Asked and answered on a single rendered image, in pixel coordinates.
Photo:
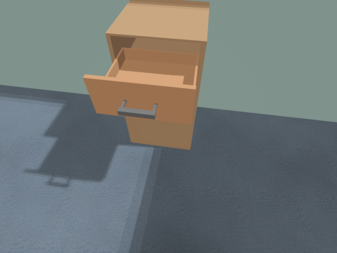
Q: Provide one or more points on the drawer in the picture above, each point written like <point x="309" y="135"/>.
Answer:
<point x="143" y="78"/>

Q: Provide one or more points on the cabinet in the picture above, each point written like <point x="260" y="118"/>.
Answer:
<point x="162" y="25"/>

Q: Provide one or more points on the handle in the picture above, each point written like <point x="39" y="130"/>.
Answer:
<point x="137" y="112"/>

